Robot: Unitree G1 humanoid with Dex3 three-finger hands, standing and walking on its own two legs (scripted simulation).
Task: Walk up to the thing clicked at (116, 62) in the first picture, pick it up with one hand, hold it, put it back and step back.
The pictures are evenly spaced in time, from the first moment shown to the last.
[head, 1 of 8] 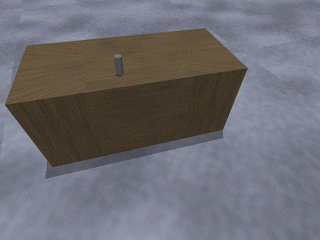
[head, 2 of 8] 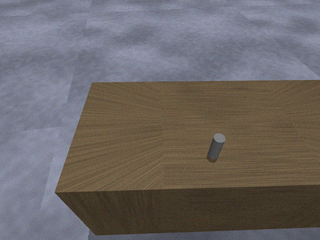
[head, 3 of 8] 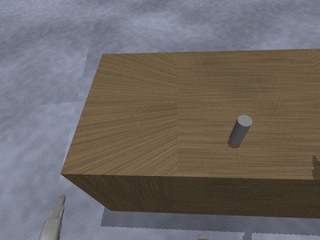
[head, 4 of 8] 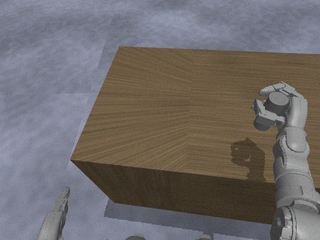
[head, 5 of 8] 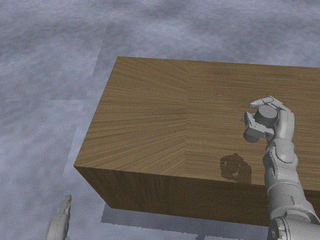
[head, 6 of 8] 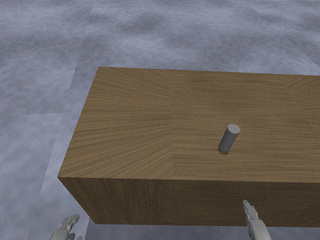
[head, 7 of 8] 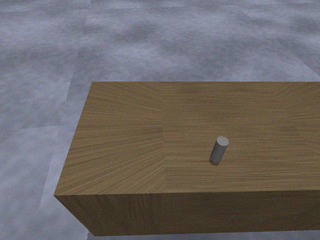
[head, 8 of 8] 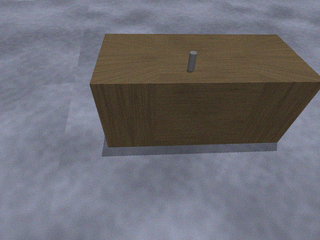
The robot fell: no
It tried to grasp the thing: yes
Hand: right
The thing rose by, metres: 0.24
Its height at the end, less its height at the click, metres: +0.00
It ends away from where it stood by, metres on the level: 0.00
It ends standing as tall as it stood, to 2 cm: yes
